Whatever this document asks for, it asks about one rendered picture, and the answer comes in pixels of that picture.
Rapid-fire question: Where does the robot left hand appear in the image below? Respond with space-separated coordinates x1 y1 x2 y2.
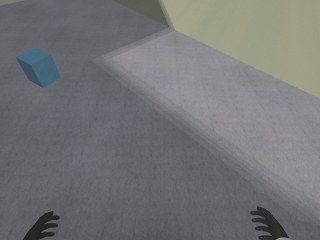
23 211 60 240

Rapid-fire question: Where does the robot right hand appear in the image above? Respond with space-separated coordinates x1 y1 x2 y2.
250 206 289 240

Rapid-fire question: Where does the carton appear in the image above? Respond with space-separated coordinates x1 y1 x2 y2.
16 48 61 88

